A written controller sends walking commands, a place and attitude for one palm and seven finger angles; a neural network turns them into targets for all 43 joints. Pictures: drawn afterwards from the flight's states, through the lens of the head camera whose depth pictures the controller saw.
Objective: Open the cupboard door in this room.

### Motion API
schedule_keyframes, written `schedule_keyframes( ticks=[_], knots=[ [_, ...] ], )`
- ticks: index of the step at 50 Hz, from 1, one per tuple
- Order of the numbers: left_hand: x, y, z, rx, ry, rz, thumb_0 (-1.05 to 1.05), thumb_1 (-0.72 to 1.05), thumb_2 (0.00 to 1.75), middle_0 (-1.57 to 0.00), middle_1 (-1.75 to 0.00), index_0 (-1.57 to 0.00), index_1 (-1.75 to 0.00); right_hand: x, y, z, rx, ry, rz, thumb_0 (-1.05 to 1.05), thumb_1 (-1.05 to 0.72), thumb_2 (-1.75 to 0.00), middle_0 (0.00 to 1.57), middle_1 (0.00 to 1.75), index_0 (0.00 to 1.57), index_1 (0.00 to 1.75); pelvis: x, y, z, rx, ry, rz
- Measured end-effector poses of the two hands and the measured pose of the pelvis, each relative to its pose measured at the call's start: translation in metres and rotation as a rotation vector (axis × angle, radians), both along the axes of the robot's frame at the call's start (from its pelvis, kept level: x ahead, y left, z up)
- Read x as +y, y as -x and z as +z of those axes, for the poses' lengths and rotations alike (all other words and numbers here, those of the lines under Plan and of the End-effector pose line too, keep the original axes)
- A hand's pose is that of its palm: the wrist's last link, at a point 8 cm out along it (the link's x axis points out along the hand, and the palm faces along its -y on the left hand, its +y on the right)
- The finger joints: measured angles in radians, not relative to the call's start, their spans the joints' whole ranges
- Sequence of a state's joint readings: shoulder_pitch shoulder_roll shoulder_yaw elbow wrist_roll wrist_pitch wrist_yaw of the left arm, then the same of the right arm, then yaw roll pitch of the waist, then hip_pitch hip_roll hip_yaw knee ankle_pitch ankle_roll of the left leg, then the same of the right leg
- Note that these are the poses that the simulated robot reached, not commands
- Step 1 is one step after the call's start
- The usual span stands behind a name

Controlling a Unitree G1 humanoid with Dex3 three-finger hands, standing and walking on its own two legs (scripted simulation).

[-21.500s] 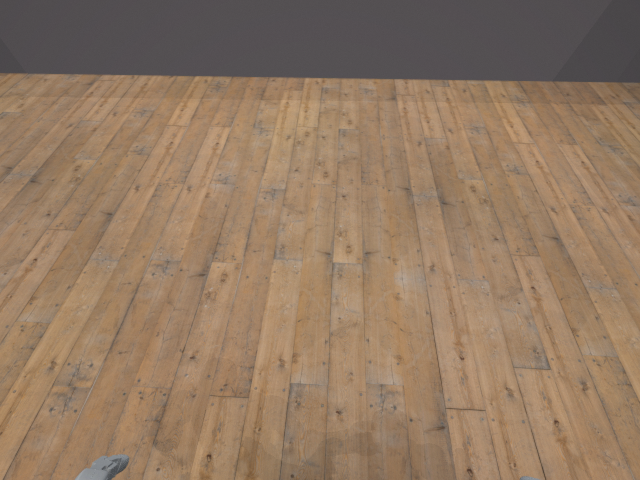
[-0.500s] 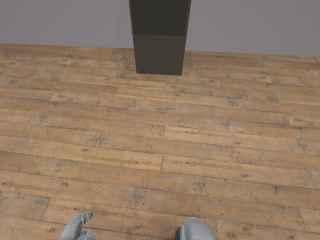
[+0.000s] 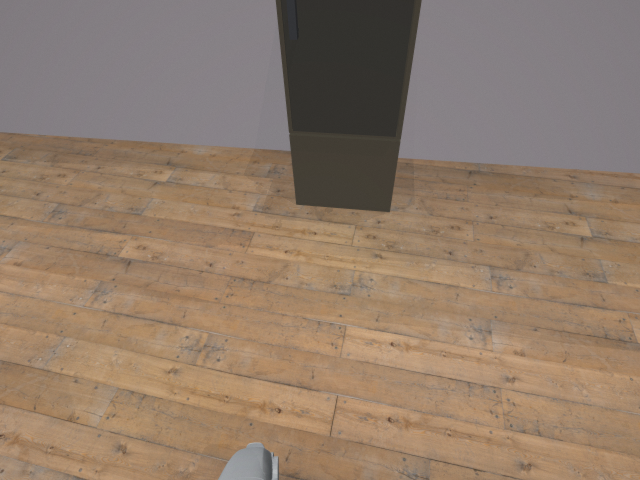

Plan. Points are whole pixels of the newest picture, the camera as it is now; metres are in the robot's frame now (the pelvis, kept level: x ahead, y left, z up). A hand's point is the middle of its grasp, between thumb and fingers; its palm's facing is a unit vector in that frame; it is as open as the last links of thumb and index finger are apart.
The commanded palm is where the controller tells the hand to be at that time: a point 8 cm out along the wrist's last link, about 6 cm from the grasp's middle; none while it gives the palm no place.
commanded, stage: turn or walk to find it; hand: left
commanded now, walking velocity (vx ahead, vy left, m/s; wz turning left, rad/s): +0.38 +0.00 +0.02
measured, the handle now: (293, 13) +1.32 +0.18 +0.07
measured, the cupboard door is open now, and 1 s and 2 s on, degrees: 0 0 0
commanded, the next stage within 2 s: stand and wait in 0.32 s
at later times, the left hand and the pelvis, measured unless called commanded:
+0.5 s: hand (199, 400) +0.26 +0.23 -0.17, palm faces +0.05 -0.98 -0.19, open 7.4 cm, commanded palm none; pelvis +0.20 +0.05 +0.00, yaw -1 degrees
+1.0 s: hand (240, 362) +0.34 +0.18 -0.18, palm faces +0.06 -0.98 -0.20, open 7.1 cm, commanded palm none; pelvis +0.27 +0.00 +0.00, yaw +0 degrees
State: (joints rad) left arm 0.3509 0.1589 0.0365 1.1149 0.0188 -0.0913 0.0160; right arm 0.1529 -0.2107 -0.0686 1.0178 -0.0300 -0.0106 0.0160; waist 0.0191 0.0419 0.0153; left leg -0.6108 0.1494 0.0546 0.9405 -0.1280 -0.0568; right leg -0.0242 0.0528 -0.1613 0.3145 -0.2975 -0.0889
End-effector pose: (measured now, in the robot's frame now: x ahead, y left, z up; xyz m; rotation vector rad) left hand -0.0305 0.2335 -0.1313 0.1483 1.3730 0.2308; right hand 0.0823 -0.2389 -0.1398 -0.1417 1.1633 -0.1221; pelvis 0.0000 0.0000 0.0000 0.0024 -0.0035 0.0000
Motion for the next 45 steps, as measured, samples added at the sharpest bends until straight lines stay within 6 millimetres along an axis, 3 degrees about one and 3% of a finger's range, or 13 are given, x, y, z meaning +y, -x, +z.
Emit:
schedule_keyframes(
  ticks=[7, 10, 12, 16, 22, 26, 30, 33, 35, 39, 45],
  knots=[
    [-0.018, 0.021, -0.013, 0.225, 0.102, 0.103, 0.0, 0.92, 0.89, -0.2, -0.29, -0.2, -0.3, 0.034, -0.114, 0.002, -0.04, 0.015, 0.119, 0.0, -0.92, -0.9, 0.2, 0.29, 0.2, 0.3, 0.019, -0.064, -0.01, 0.005, 0.01, 0.011],
    [-0.015, 0.015, -0.02, 0.31, 0.14, 0.123, 0.0, 0.91, 0.89, -0.2, -0.29, -0.2, -0.3, 0.055, -0.157, -0.004, -0.085, 0.02, 0.137, 0.0, -0.92, -0.9, 0.2, 0.29, 0.2, 0.3, 0.034, -0.097, -0.02, -0.001, 0.012, 0.009],
    [-0.007, -0.003, -0.023, 0.332, 0.153, 0.114, 0.01, 0.91, 0.89, -0.2, -0.29, -0.2, -0.3, 0.065, -0.171, -0.005, -0.109, 0.019, 0.124, 0.0, -0.91, -0.9, 0.2, 0.29, 0.2, 0.3, 0.043, -0.114, -0.023, -0.015, 0.006, 0.001],
    [0.02, -0.077, -0.025, 0.237, 0.125, 0.054, 0.01, 0.91, 0.89, -0.2, -0.29, -0.2, -0.3, 0.075, -0.16, -0.004, -0.059, 0.002, 0.046, 0.0, -0.91, -0.89, 0.2, 0.29, 0.2, 0.3, 0.052, -0.144, -0.014, -0.04, 0.005, -0.021],
    [0.048, -0.223, -0.018, -0.033, 0.057, -0.034, 0.01, 0.91, 0.89, -0.2, -0.29, -0.19, -0.3, 0.049, -0.134, 0.006, 0.059, 0.063, -0.064, -0.04, -0.97, -0.89, 0.2, 0.29, 0.21, 0.3, 0.052, -0.184, -0.002, -0.036, -0.009, -0.019],
    [0.044, -0.303, -0.007, -0.171, 0.031, -0.071, 0.01, 0.92, 0.9, -0.2, -0.29, -0.19, -0.3, 0.045, -0.116, 0.003, 0.176, 0.045, -0.088, -0.02, -0.95, -0.9, 0.2, 0.29, 0.2, 0.3, 0.042, -0.209, 0.0, -0.03, -0.014, -0.01],
    [0.025, -0.362, -0.001, -0.239, 0.016, -0.132, 0.0, 0.92, 0.9, -0.2, -0.29, -0.19, -0.3, 0.043, -0.107, -0.008, 0.255, 0.0, -0.127, -0.01, -0.93, -0.9, 0.2, 0.29, 0.2, 0.3, 0.027, -0.233, -0.004, -0.034, -0.022, -0.015],
    [0.006, -0.39, -0.005, -0.264, 0.002, -0.17, 0.0, 0.92, 0.9, -0.2, -0.29, -0.19, -0.3, 0.039, -0.108, -0.024, 0.294, -0.041, -0.156, -0.01, -0.92, -0.9, 0.2, 0.29, 0.2, 0.3, 0.011, -0.252, -0.015, -0.038, -0.033, -0.027],
    [-0.007, -0.396, -0.006, -0.257, 0.008, -0.186, 0.0, 0.92, 0.9, -0.2, -0.29, -0.19, -0.3, 0.037, -0.114, -0.031, 0.309, -0.06, -0.166, 0.0, -0.92, -0.9, 0.2, 0.29, 0.2, 0.3, 0.005, -0.258, -0.016, -0.042, -0.011, -0.022],
    [-0.026, -0.39, -0.006, -0.232, 0.035, -0.155, 0.0, 0.92, 0.89, -0.2, -0.29, -0.2, -0.3, 0.035, -0.132, -0.029, 0.307, -0.073, -0.141, 0.0, -0.92, -0.9, 0.2, 0.29, 0.2, 0.3, -0.001, -0.261, -0.012, -0.048, -0.005, 0.002],
    [-0.02, -0.376, -0.013, -0.212, 0.04, -0.081, -0.02, 0.94, 0.89, -0.21, -0.3, -0.2, -0.3, 0.036, -0.156, -0.025, 0.254, -0.057, -0.096, 0.0, -0.91, -0.9, 0.2, 0.29, 0.2, 0.3, -0.002, -0.261, -0.011, -0.047, 0.017, 0.008]
  ],
)
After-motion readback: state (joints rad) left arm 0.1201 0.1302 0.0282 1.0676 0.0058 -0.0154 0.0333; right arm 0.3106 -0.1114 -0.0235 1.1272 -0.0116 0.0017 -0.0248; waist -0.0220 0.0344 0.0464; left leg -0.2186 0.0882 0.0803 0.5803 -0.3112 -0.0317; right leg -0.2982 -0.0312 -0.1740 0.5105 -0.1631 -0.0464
